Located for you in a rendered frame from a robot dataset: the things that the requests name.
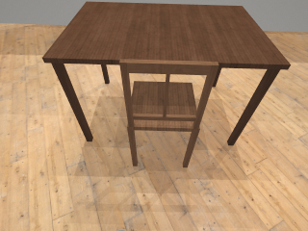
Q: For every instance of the table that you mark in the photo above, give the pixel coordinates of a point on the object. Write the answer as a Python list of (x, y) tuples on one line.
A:
[(107, 32)]

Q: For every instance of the chair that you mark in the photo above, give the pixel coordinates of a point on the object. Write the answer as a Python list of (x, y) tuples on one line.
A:
[(165, 106)]

